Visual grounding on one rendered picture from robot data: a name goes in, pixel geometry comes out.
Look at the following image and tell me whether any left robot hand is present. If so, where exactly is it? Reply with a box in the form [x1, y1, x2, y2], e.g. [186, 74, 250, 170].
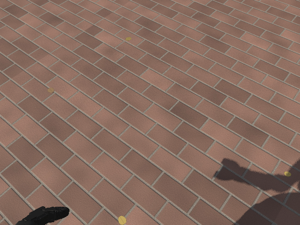
[15, 206, 69, 225]

